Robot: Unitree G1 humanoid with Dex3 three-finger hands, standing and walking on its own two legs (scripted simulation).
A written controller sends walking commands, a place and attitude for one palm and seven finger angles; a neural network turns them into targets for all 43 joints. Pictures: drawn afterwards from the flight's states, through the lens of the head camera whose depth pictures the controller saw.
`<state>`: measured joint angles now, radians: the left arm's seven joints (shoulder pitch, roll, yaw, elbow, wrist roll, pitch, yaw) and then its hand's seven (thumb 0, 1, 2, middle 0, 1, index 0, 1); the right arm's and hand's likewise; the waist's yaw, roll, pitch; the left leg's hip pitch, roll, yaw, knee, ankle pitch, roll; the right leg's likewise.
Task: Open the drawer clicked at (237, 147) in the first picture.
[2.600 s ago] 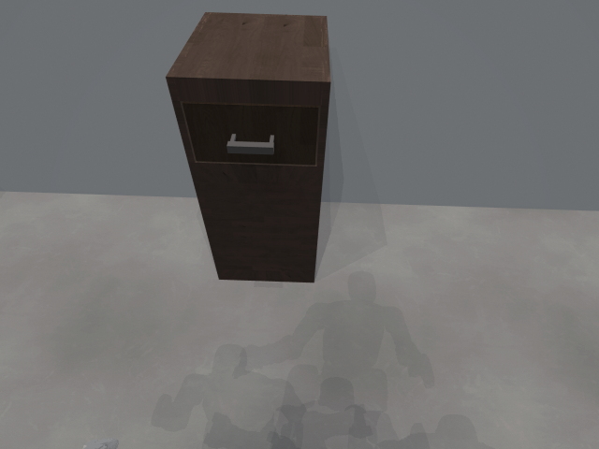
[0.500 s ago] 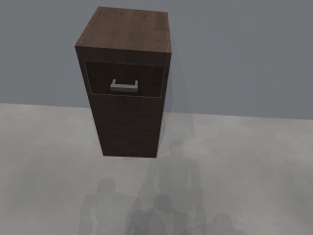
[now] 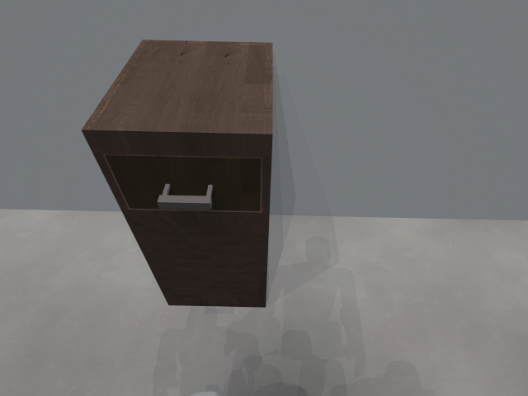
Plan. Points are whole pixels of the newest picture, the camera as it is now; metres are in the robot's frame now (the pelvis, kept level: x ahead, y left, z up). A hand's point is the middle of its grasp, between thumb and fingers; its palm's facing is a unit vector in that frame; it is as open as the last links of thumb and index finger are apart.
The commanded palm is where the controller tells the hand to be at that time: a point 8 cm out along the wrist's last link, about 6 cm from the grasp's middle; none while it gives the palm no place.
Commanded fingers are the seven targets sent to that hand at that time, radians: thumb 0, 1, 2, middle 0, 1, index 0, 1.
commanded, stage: come to a stop and stand still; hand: left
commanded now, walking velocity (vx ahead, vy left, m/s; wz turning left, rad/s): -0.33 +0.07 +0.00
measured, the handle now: (186, 195) +0.55 +0.20 -0.07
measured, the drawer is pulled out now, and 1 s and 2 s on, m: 0.00 0.00 0.00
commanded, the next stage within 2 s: look again from close up in 1.02 s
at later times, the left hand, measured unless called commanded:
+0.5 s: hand out of the picture +0.04 +0.18 -0.16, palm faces +0.04 -0.96 -0.29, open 7.4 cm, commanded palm none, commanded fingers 0.00 0.90 0.90 -0.20 -0.30 -0.20 -0.30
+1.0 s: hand out of the picture -0.03 +0.16 -0.17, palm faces +0.04 -0.98 -0.17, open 7.3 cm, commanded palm none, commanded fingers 0.00 0.90 0.90 -0.20 -0.30 -0.20 -0.30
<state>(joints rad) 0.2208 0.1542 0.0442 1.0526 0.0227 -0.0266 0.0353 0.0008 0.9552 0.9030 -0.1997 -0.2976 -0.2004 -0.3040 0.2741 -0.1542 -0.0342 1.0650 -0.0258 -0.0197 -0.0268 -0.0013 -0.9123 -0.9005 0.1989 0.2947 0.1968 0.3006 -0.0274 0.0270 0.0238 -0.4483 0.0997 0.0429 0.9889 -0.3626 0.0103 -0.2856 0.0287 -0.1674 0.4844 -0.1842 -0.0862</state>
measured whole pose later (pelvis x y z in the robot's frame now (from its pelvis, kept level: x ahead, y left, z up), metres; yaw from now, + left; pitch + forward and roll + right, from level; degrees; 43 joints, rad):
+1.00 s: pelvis -0.02 -0.01 +0.01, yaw -1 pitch -2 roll +0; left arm 0.29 0.15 0.01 1.14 0.01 0.01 0.02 0.00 0.91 0.90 -0.20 -0.30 -0.20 -0.30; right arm 0.34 -0.11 0.01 1.16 -0.02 0.00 -0.03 0.00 -0.91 -0.90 0.20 0.30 0.20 0.30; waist 0.02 -0.01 0.01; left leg -0.12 0.01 0.04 0.40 -0.25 0.00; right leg -0.21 -0.02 -0.06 0.42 -0.18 -0.01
